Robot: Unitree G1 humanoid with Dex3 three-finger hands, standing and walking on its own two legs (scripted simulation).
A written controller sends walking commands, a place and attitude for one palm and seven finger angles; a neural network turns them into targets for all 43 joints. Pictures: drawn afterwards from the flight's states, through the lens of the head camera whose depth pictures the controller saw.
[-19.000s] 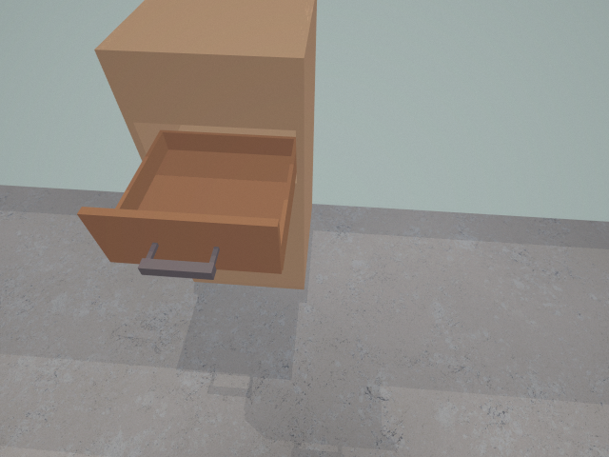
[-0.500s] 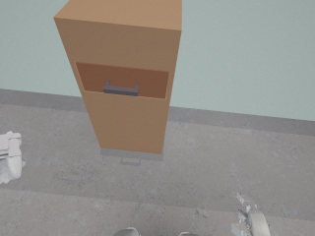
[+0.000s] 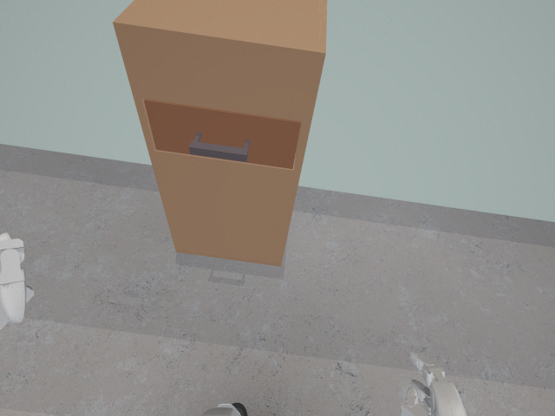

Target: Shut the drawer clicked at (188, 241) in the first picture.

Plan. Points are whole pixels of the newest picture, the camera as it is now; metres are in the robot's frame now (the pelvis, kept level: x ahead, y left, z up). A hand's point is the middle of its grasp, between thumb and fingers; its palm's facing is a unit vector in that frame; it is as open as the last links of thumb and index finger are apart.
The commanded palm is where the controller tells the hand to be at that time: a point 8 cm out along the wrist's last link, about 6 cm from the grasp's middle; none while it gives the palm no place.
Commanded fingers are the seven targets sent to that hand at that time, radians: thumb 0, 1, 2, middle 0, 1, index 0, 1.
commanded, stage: step back with the hand held close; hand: left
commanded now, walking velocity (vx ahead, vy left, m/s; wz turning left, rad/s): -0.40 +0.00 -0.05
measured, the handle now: (220, 145) +0.74 +0.19 -0.12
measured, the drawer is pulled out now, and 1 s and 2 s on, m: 0.00 0.00 0.00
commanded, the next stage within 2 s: stop stepping back and stand still in 0.12 s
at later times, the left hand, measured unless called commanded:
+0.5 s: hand (21, 356) +0.14 +0.24 +0.16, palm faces +0.32 -0.86 -0.40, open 3.2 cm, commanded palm +0.08 +0.27 +0.18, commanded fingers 0.00 0.90 0.90 -1.40 -1.60 -1.40 -1.60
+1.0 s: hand out of the picture +0.07 +0.26 +0.18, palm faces +0.32 -0.86 -0.40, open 3.2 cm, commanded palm +0.03 +0.31 +0.18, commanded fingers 0.00 0.90 0.90 -1.40 -1.60 -1.40 -1.60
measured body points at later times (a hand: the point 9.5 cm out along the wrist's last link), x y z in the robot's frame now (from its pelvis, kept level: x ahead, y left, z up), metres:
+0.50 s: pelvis -0.07 +0.00 +0.00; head -0.07 +0.03 +0.45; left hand +0.12 +0.28 +0.19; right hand +0.04 -0.27 -0.07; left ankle +0.08 +0.07 -0.73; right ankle -0.16 -0.13 -0.73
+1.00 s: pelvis -0.11 +0.03 +0.00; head -0.12 +0.06 +0.45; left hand +0.05 +0.30 +0.20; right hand +0.04 -0.19 -0.07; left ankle -0.05 +0.12 -0.69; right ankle -0.14 -0.07 -0.73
